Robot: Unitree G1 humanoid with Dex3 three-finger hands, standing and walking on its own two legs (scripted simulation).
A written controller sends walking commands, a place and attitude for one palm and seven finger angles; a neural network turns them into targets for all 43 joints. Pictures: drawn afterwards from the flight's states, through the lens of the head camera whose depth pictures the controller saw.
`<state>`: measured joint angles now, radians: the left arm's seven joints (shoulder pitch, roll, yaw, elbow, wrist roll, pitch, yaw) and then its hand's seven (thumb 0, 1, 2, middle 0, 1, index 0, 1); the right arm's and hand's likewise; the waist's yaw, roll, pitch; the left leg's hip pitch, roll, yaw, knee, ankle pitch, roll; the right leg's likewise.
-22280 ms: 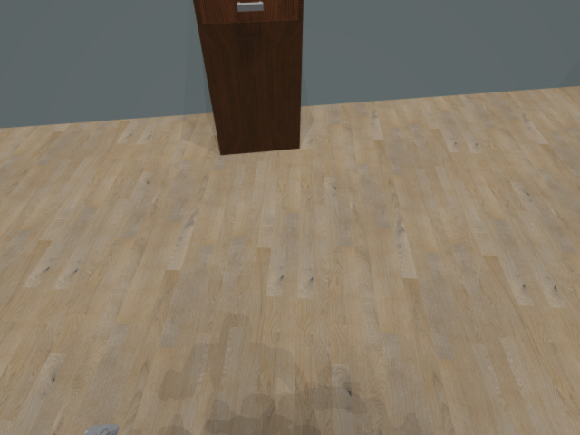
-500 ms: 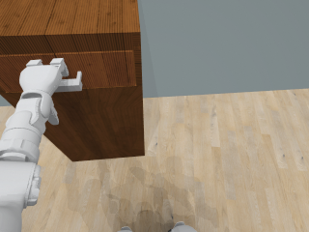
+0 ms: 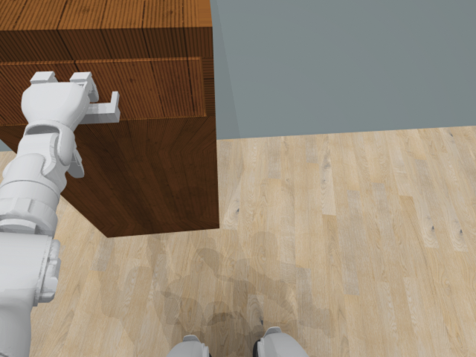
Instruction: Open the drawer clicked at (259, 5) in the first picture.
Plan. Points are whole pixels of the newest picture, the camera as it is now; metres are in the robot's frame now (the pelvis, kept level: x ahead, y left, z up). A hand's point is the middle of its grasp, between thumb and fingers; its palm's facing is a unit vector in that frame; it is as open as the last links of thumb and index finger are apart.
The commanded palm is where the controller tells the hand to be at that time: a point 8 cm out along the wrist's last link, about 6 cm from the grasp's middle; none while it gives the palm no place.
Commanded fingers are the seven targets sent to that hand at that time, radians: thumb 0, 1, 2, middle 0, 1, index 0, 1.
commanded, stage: lower the fingers behind the handle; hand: left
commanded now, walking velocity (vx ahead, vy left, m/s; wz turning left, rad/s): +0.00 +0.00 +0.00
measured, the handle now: (88, 105) +0.55 +0.25 +0.05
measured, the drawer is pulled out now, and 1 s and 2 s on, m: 0.00 0.00 0.00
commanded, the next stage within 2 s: lift the fingers back up to retry in 0.26 s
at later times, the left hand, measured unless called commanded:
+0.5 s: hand (71, 128) +0.49 +0.27 +0.06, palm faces -0.05 +0.02 -1.00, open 13.8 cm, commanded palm +0.48 +0.26 +0.11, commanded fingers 0.00 -0.50 0.30 -0.30 -1.20 -0.30 -1.20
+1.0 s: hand (54, 103) +0.50 +0.27 +0.11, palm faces -0.03 -0.01 -1.00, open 13.8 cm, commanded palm +0.48 +0.27 +0.17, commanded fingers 0.00 -0.50 0.30 -0.30 -1.20 -0.30 -1.20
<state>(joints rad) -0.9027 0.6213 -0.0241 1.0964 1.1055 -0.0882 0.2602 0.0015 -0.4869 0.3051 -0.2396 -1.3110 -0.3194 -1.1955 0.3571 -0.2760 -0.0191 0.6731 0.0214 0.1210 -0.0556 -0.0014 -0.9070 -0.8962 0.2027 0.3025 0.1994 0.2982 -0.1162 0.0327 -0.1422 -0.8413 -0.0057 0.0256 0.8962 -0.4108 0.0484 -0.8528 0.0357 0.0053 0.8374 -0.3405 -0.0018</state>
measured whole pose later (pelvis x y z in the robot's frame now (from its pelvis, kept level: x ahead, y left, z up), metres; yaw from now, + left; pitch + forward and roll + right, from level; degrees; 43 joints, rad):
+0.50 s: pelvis +0.00 +0.00 +0.00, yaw +0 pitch +20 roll -2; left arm -0.88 0.63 0.00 1.08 1.09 -0.11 0.24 0.00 -0.49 0.31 -0.22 -1.25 -0.32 -1.20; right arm 0.37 -0.27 -0.02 0.68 0.02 0.11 -0.06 0.00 -0.91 -0.90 0.20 0.30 0.20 0.30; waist -0.12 0.04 -0.14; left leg -0.83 0.00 0.02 0.88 -0.40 0.04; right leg -0.84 0.04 0.00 0.82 -0.33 -0.01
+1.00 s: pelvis +0.03 +0.00 +0.03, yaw +0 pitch +16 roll -2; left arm -0.79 0.60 0.00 0.95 1.05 -0.09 0.15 0.00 -0.49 0.31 -0.32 -1.20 -0.32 -1.20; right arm 0.35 -0.26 -0.04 0.69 0.03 0.13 -0.05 0.00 -0.91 -0.90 0.20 0.30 0.20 0.30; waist -0.09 0.05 -0.13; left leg -0.61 -0.01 0.02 0.73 -0.39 0.05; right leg -0.62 0.04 0.01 0.66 -0.32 0.00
